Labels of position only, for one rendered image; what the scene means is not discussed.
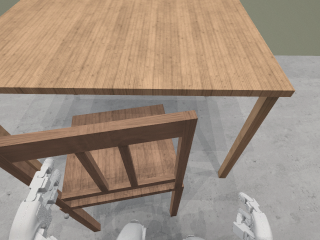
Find chair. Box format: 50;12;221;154
0;104;198;232

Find robot left thigh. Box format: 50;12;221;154
116;223;146;240

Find table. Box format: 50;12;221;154
0;0;296;178

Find left robot hand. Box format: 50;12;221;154
8;157;61;240

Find right robot hand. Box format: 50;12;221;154
233;192;273;240

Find left robot shin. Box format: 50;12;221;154
130;220;140;224

